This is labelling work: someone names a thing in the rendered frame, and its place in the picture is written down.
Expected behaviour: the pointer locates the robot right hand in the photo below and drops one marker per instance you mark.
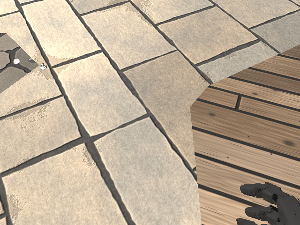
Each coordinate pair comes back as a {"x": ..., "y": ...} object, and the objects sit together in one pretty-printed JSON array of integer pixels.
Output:
[{"x": 287, "y": 211}]

